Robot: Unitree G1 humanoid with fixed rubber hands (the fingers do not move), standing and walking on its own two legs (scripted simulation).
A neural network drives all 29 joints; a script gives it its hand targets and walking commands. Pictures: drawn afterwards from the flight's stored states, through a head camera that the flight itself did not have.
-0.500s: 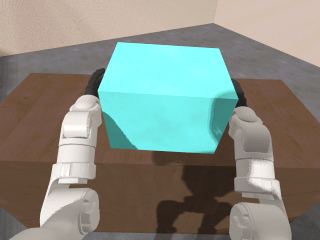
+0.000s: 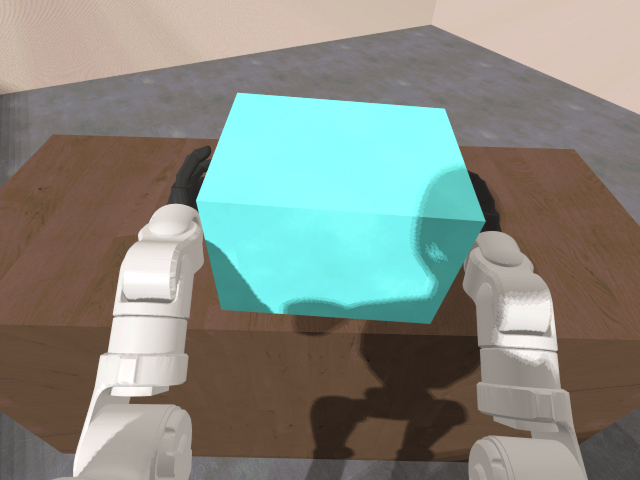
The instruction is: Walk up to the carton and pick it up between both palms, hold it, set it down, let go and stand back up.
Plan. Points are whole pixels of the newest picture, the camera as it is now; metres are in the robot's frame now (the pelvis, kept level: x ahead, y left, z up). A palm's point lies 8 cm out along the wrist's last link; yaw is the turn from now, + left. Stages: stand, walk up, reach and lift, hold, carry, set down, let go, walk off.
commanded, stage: hold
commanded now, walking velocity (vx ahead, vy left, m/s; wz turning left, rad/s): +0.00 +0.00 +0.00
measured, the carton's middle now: (333, 208) +0.39 +0.01 +0.18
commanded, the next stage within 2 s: set down in 1.76 s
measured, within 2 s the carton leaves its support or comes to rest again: neither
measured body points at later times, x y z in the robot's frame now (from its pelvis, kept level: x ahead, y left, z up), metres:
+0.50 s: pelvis +0.00 +0.00 +0.00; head -0.02 -0.01 +0.45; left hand +0.37 +0.18 +0.17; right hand +0.37 -0.17 +0.16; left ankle +0.01 +0.12 -0.76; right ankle +0.01 -0.12 -0.76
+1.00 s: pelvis -0.01 +0.00 +0.00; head -0.02 +0.00 +0.45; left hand +0.37 +0.18 +0.17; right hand +0.37 -0.17 +0.16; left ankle +0.01 +0.12 -0.76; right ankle +0.01 -0.12 -0.76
